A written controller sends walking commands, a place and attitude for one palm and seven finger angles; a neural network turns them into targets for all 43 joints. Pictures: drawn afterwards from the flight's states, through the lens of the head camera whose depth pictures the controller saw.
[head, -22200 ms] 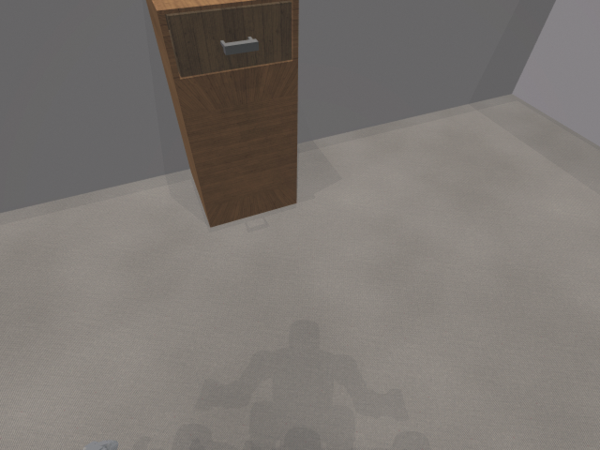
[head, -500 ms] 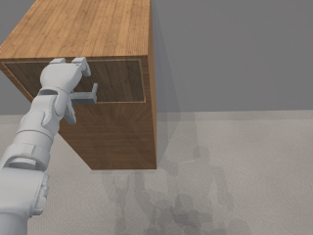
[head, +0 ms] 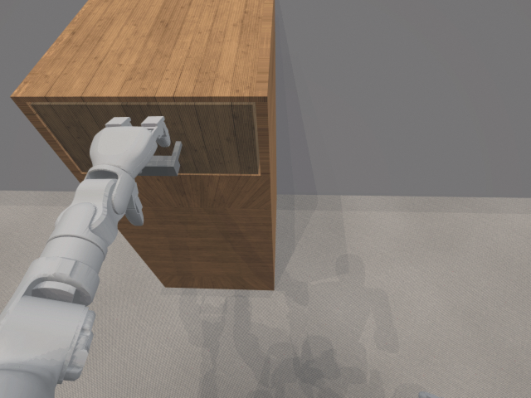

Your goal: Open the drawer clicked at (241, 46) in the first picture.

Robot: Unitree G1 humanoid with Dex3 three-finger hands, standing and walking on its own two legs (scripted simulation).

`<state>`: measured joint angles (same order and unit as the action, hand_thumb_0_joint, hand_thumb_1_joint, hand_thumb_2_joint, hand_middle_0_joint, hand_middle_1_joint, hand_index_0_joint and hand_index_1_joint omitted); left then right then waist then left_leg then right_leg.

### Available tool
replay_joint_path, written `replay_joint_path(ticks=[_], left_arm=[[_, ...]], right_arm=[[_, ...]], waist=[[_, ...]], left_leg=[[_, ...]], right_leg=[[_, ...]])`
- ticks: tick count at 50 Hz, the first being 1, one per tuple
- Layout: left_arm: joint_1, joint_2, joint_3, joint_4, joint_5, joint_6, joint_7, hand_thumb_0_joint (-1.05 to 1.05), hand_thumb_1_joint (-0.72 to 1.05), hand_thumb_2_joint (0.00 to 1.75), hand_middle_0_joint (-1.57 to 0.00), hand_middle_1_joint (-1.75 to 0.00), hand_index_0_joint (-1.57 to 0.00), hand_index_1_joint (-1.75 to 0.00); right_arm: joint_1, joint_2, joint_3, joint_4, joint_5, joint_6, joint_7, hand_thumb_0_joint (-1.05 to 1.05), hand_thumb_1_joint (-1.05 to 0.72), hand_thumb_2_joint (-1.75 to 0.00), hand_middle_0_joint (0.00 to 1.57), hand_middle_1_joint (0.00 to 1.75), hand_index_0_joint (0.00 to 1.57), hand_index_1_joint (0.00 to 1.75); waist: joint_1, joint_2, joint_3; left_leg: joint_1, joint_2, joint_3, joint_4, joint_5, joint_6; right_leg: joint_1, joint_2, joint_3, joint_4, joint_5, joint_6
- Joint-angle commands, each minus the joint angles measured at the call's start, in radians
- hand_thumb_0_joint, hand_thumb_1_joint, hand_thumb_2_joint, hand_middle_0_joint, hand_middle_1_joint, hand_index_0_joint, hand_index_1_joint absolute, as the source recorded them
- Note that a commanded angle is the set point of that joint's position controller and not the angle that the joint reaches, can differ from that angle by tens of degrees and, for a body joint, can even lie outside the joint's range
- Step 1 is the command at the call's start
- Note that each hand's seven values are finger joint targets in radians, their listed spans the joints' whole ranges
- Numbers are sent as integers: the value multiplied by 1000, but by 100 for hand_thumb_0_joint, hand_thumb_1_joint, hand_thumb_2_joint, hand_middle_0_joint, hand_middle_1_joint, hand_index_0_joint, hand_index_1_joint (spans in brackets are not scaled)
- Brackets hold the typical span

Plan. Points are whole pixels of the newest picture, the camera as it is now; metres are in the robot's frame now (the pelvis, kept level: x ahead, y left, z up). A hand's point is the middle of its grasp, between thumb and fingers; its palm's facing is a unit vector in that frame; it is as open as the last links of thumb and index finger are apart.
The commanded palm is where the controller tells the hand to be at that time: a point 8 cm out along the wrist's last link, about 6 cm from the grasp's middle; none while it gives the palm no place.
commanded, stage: lower the fingers behind the handle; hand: left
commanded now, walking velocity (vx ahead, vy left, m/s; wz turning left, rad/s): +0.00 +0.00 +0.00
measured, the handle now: (151, 156) +0.51 +0.24 +0.04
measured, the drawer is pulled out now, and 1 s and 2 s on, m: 0.00 0.00 0.00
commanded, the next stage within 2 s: lift the fingers back up to retry in 1.26 s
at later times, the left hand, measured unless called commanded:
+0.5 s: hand (150, 177) +0.45 +0.22 +0.05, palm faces -0.03 -0.02 -1.00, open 13.8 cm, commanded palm +0.43 +0.23 +0.10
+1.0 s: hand (151, 180) +0.45 +0.22 +0.04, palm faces +0.00 -0.01 -1.00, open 14.1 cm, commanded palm +0.43 +0.23 +0.07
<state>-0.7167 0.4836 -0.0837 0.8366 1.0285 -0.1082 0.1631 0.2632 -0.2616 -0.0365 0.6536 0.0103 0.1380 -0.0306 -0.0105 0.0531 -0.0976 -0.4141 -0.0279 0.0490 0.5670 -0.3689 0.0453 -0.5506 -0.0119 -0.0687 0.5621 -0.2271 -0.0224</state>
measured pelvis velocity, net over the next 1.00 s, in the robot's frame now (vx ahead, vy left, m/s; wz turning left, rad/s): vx -0.02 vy -0.01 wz -0.02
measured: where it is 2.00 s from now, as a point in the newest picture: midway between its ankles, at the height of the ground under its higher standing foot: outside the picture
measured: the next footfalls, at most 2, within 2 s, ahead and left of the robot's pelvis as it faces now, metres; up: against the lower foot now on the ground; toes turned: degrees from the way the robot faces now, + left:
none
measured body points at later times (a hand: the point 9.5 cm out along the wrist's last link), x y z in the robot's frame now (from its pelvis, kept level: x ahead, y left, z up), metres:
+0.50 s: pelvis -0.01 -0.01 -0.01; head +0.07 -0.03 +0.44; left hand +0.45 +0.22 +0.10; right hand +0.03 -0.28 -0.14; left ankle -0.06 +0.09 -0.73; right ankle +0.02 -0.11 -0.73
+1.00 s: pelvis -0.02 -0.01 -0.01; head +0.06 -0.02 +0.43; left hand +0.44 +0.22 +0.10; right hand +0.04 -0.28 -0.14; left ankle -0.06 +0.09 -0.73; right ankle +0.02 -0.11 -0.73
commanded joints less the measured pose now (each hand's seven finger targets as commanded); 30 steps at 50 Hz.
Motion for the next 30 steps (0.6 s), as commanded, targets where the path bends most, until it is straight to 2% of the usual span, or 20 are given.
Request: replay_joint_path(ticks=[1,2,3,4,6,8,9,11,12,13,16,18,20,21,23,26,27,30], left_arm=[[-498,238,92,-197,3,-12,58,0,-50,30,-30,-120,-30,-120],[-502,233,88,-195,6,-14,64,0,-50,30,-30,-120,-30,-120],[-491,250,109,-180,7,-15,71,0,-50,30,-30,-120,-30,-120],[-488,261,118,-171,9,-14,77,0,-50,30,-30,-120,-30,-120],[-468,275,128,-140,13,-10,84,0,-50,30,-30,-120,-30,-120],[-475,231,93,-112,18,-2,91,0,-50,30,-30,-120,-30,-120],[-485,231,90,-109,19,0,93,0,-50,30,-30,-120,-30,-120],[-470,274,129,-113,20,-6,95,0,-50,30,-30,-120,-30,-120],[-464,275,129,-117,22,-9,96,0,-50,30,-30,-120,-30,-120],[-468,239,100,-114,20,-10,95,0,-50,30,-30,-120,-30,-120],[-435,291,149,-95,19,-19,103,0,-50,30,-30,-120,-30,-120],[-436,270,129,-97,22,-21,109,0,-50,30,-30,-120,-30,-120],[-414,318,177,-111,25,-30,119,0,-50,30,-30,-120,-30,-120],[-405,302,158,-89,27,-25,124,0,-50,30,-30,-120,-30,-120],[-382,295,156,-72,32,-17,129,0,-50,30,-30,-120,-30,-120],[-380,273,139,-71,36,-10,136,0,-50,30,-30,-120,-30,-120],[-365,269,139,-63,34,-6,137,0,-50,30,-30,-120,-30,-120],[-346,282,150,-40,30,3,136,0,-50,30,-30,-120,-30,-120]], right_arm=[[71,-140,-55,-70,-3,-23,-10,0,-90,-90,20,30,20,30],[75,-140,-55,-66,-6,-24,-11,0,-90,-90,20,30,20,30],[81,-138,-55,-65,-7,-25,-12,0,-90,-90,20,30,20,30],[81,-140,-55,-65,-9,-25,-13,0,-90,-90,20,30,20,30],[82,-140,-53,-65,-8,-23,-14,0,-90,-90,20,30,20,30],[87,-140,-54,-62,-6,-25,-12,0,-90,-90,20,30,20,30],[92,-143,-54,-61,-6,-26,-11,0,-90,-90,20,30,20,30],[103,-144,-57,-66,-9,-27,-13,0,-90,-90,20,30,20,30],[103,-144,-57,-67,-10,-26,-14,0,-90,-90,20,30,20,30],[106,-141,-59,-65,-10,-26,-13,0,-90,-90,20,30,20,30],[116,-149,-60,-58,-11,-26,-16,0,-90,-90,20,30,20,30],[114,-149,-60,-58,-10,-26,-16,0,-90,-90,20,30,20,30],[115,-152,-63,-57,-14,-27,-15,0,-90,-90,20,30,20,30],[119,-149,-62,-55,-14,-26,-13,0,-90,-90,20,30,20,30],[120,-152,-64,-50,-11,-26,-12,0,-90,-90,20,30,20,30],[126,-153,-68,-45,-12,-26,-9,0,-90,-90,20,30,20,30],[124,-153,-67,-47,-11,-26,-7,0,-90,-90,20,30,20,30],[117,-158,-64,-48,-10,-23,-8,0,-90,-90,20,30,20,30]], waist=[[-39,-19,-364],[-43,-6,-378],[-34,-18,-385],[-37,-26,-385],[-31,-14,-387],[-44,-21,-355],[-49,-27,-358],[-34,-20,-415],[-34,-11,-428],[-44,-8,-412],[-40,-54,-411],[-43,-26,-393],[-26,-28,-435],[-33,-31,-419],[-31,-28,-399],[-38,-24,-404],[-32,-25,-401],[-37,-64,-386]], left_leg=[[66,4,-55,-21,487,-20],[69,2,-54,-14,493,-19],[58,2,-54,-12,504,-20],[45,0,-50,-9,496,-18],[18,-2,-49,-6,487,-20],[9,0,-49,-5,462,-20],[7,0,-48,-2,450,-18],[1,-2,-46,3,468,-15],[5,-2,-44,7,479,-16],[5,-1,-42,10,483,-15],[-37,-1,-40,15,463,-8],[-45,-1,-36,11,437,-10],[-49,-2,-33,19,453,-6],[-67,-2,-31,17,436,-7],[-79,-2,-27,16,422,-8],[-69,1,-27,23,438,-7],[-76,0,-26,22,430,-8],[-106,-3,-23,20,395,-3]], right_leg=[[265,28,48,2,289,-23],[259,28,49,8,296,-24],[272,28,47,14,308,-24],[279,28,50,16,319,-23],[279,27,51,24,312,-24],[245,29,45,21,289,-24],[241,30,48,21,287,-23],[285,29,54,31,310,-22],[285,29,55,35,321,-23],[270,30,54,32,325,-22],[295,29,60,38,340,-19],[273,29,60,36,319,-19],[303,31,67,44,337,-21],[304,27,68,44,338,-18],[287,29,66,44,326,-19],[270,31,66,46,330,-18],[272,32,66,46,323,-19],[285,31,69,41,318,-18]])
